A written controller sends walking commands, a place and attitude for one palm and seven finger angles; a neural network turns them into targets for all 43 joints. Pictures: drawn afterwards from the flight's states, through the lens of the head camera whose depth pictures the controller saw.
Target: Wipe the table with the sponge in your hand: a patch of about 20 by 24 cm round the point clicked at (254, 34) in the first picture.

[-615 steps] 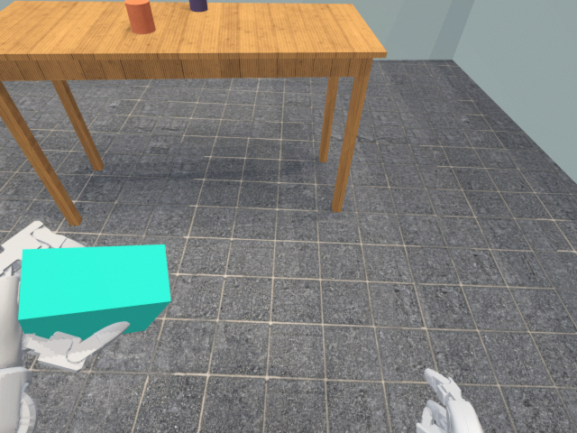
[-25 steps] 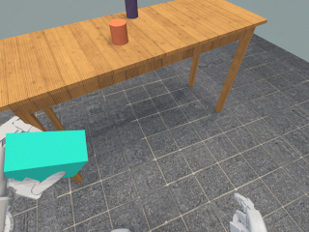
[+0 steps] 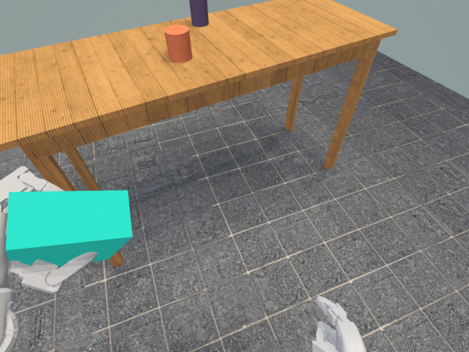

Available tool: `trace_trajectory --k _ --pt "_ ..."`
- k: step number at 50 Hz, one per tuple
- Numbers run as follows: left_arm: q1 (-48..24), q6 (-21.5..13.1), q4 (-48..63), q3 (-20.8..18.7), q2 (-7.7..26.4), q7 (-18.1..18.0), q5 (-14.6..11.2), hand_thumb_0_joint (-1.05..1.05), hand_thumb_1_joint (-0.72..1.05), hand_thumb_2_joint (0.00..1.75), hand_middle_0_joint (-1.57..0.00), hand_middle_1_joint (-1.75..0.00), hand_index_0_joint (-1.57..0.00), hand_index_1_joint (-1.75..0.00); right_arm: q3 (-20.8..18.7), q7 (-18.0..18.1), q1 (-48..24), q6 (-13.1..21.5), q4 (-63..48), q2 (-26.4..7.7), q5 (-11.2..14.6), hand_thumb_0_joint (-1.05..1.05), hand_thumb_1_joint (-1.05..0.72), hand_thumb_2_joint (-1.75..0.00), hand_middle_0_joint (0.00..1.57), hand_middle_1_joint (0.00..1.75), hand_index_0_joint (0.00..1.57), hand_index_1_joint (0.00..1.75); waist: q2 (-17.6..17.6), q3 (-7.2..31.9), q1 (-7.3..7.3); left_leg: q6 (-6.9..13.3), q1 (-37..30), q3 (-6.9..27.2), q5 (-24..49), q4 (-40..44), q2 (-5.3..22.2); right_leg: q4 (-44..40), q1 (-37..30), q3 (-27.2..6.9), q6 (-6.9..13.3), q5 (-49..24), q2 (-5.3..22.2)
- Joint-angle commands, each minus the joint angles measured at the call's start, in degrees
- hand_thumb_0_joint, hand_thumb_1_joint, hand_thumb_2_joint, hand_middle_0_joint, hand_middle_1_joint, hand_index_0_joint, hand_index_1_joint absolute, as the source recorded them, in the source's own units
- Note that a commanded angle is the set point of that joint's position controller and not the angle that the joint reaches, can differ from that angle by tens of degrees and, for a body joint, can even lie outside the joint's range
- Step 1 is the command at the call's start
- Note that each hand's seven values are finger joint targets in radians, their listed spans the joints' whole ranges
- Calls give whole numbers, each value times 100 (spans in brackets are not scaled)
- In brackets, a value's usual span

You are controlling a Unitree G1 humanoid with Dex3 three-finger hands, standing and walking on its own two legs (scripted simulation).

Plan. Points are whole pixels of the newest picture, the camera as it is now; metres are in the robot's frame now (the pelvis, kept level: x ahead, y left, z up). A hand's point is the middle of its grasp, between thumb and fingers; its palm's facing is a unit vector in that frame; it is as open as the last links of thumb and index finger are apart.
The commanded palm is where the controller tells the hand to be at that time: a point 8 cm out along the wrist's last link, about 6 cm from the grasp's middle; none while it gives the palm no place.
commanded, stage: take the last steps up to it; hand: left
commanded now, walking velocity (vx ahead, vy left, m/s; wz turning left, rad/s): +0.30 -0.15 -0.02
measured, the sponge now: (85, 231) +0.23 +0.22 +0.15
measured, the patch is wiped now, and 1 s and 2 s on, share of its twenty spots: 0.00 0.00 0.00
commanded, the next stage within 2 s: none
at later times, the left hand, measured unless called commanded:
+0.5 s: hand (138, 188) +0.29 +0.16 +0.17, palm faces +0.37 -0.84 -0.41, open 9.9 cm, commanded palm +0.22 +0.21 +0.18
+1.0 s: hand (239, 144) +0.38 +0.03 +0.18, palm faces +0.35 -0.82 -0.45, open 9.9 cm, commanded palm +0.32 +0.08 +0.18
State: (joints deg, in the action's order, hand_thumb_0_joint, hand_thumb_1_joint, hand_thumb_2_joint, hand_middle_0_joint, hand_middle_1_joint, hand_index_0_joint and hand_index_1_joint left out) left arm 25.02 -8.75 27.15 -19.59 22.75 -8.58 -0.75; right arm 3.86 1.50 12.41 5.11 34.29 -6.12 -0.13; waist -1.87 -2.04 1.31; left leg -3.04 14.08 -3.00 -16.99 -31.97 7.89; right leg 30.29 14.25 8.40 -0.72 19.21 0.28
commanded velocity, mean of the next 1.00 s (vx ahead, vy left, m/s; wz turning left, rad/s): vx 0.30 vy -0.15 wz -0.02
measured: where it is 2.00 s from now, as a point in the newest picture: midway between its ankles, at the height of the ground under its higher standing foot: (347, 323)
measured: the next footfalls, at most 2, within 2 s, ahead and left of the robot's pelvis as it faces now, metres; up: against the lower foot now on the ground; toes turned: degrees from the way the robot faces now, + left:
left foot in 0.40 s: +0.14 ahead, +0.06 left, +0.00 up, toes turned +12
right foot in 0.72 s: +0.18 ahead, -0.29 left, +0.00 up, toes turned -10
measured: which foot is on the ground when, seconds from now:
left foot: down 0.00-0.00, up 0.02-0.38, down 0.40-0.72, up 0.74-1.00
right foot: down 0.00-0.42, up 0.44-0.70, down 0.72-1.00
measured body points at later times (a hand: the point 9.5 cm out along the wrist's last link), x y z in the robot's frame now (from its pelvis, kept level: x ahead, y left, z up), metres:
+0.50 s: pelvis +0.06 -0.07 -0.01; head +0.09 -0.06 +0.44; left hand +0.26 +0.20 +0.20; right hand +0.24 -0.31 -0.08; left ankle +0.10 +0.06 -0.73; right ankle +0.02 -0.12 -0.69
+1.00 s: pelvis +0.16 -0.20 +0.00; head +0.22 -0.19 +0.45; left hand +0.36 +0.07 +0.20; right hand +0.33 -0.46 -0.08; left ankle +0.21 -0.11 -0.72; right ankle +0.14 -0.28 -0.73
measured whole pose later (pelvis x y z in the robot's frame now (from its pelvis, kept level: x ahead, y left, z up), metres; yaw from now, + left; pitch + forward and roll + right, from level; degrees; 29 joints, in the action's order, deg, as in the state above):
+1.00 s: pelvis +0.16 -0.20 +0.00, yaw +0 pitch +1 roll +0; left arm 29.9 -10.6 36.8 -22.1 23.5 -9.5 -2.1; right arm -2.0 2.9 10.0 0.8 32.7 -14.1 0.0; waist 2.3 -6.2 -0.6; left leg -1.9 23.3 -12.3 -19.9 -39.7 4.2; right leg 31.5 12.8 11.0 3.5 19.3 1.5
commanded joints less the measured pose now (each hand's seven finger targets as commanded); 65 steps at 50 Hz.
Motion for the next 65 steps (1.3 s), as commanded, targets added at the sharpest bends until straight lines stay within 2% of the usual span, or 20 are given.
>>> trace_trajectory --k 1,5,18,19,20,21,22,25,28,34,35,37,40,43,49,50,52,53,59,65 --pt "-609 -324 1464 -903 1240 -156 -150 0 10 130 -120 -160 -120 -160 -567 59 -813 177 -934 -986 161 0 -90 -90 20 30 20 30 1993 783 32 188 2460 -73 -1791 -3185 -545 -1764 -1542 -3299 1218 856 2124" --pt "267 -515 1592 -1137 1071 -83 -231 0 10 130 -120 -160 -120 -160 -539 38 -856 -44 -787 -907 93 0 -90 -90 20 30 20 30 367 433 -120 -38 2516 197 -689 -3935 -155 -1645 -944 -1886 1247 -539 1764" --pt "-182 -462 1966 -702 935 -227 -211 0 10 130 -120 -160 -120 -160 -691 226 -333 92 -1028 -1157 16 0 -90 -90 20 30 20 30 275 849 -122 236 208 -926 107 287 -375 -542 -947 -1333 1045 -1773 1259" --pt "-309 -479 2016 -701 979 -224 -216 0 10 130 -120 -160 -120 -160 -706 254 -237 97 -1027 -1198 22 0 -90 -90 20 30 20 30 65 855 -224 385 -663 -729 300 551 -253 138 -258 -1191 854 -1757 1060" --pt "-358 -522 2064 -659 936 -205 -214 0 10 130 -120 -160 -120 -160 -726 280 -223 99 -1058 -1302 23 0 -90 -90 20 30 20 30 -657 897 -325 724 -1493 331 372 947 413 1121 680 -860 535 -1169 662" --pt "-466 -617 2084 -700 951 -206 -215 0 10 130 -120 -160 -120 -160 -720 246 -230 135 -1025 -1301 11 0 -90 -90 20 30 20 30 -1628 915 -265 1363 -2378 2288 1355 1368 1698 2443 1965 -443 141 650 -9" --pt "-479 -716 1912 -879 1278 -126 -202 0 10 130 -120 -160 -120 -160 -597 242 -465 175 -1062 -1210 -53 0 -90 -90 20 30 20 30 -1576 692 -190 1647 -1769 3136 626 1852 2352 3449 2195 -928 149 1393 65" --pt "-146 -659 1879 -1111 1315 9 -117 0 10 130 -120 -160 -120 -160 -670 191 -503 151 -959 -1213 -29 0 -90 -90 20 30 20 30 -801 245 -59 1528 -688 1852 -58 1912 2067 3432 2269 -1065 55 535 572" --pt "296 -615 1794 -877 763 22 -130 0 10 130 -120 -160 -120 -160 -676 132 -403 167 -1019 -1204 6 0 -90 -90 20 30 20 30 -1156 413 -60 1075 13 328 130 1879 1478 2099 1110 -414 -32 121 584" --pt "-159 -518 1241 -699 656 -69 -151 0 10 130 -120 -160 -120 -160 -698 139 -328 194 -996 -1148 113 0 -90 -90 20 30 20 30 -590 564 -75 606 338 -555 -805 285 850 -6 -482 531 -146 -142 21" --pt "-266 -452 1231 -689 739 -100 -126 0 10 130 -120 -160 -120 -160 -664 155 -360 172 -979 -1058 139 0 -90 -90 20 30 20 30 37 630 -56 474 627 -768 -1062 -667 469 -387 -786 150 10 -59 203" --pt "-523 -406 1414 -1094 1347 -213 -127 0 10 130 -120 -160 -120 -160 -552 158 -726 197 -1091 -891 142 0 -90 -90 20 30 20 30 2233 730 127 174 2521 -547 -2127 -3480 -415 -1379 -1371 -2963 1117 -811 2087" --pt "-277 -437 1838 -1191 1265 -181 -176 0 10 130 -120 -160 -120 -160 -545 124 -955 48 -852 -942 158 0 -90 -90 20 30 20 30 1181 646 12 41 2730 145 -1435 -4171 -37 -1219 -1437 -2495 1385 -1609 2154" --pt "116 -499 1869 -1075 966 -222 -153 0 10 130 -120 -160 -120 -160 -545 102 -877 -171 -807 -952 53 0 -90 -90 20 30 20 30 796 789 -63 58 1961 -250 -1010 -2699 -52 -1008 -1263 -1276 1206 -2482 1805" --pt "276 -499 2013 -942 853 -253 -228 0 10 130 -120 -160 -120 -160 -682 188 -481 -134 -1019 -1078 18 0 -90 -90 20 30 20 30 363 1065 -132 154 -12 -1063 369 432 -382 -134 -740 -703 859 -1846 1250" --pt "288 -536 2083 -838 799 -225 -241 0 10 130 -120 -160 -120 -160 -755 241 -352 -117 -1066 -1178 53 0 -90 -90 20 30 20 30 -56 1182 -250 317 -994 -606 591 805 -63 820 -108 -515 610 -1509 1016" --pt "-144 -726 2233 -811 909 -215 -210 0 10 130 -120 -160 -120 -160 -765 214 -439 -12 -1163 -1295 53 0 -90 -90 20 30 20 30 -1744 1012 -200 1466 -2133 2710 2078 1526 2162 3188 2142 -464 64 1595 53" --pt "-280 -757 2037 -1001 1238 -139 -156 0 10 130 -120 -160 -120 -160 -671 193 -611 49 -1121 -1258 -15 0 -90 -90 20 30 20 30 -1506 857 -208 1472 -1634 2939 1151 1725 2331 3954 2328 -945 115 1338 281" --pt "346 -622 2056 -797 694 -12 -116 0 10 130 -120 -160 -120 -160 -756 104 -386 157 -1025 -1233 33 0 -90 -90 20 30 20 30 -1296 609 -80 992 -504 131 1221 1631 1412 2439 1617 -368 -79 -3 631" --pt "-31 -518 1403 -743 654 -55 -147 0 10 130 -120 -160 -120 -160 -733 162 -384 204 -1085 -1189 99 0 -90 -90 20 30 20 30 -1074 498 -106 733 45 -516 -156 930 1091 436 90 498 -187 -259 181"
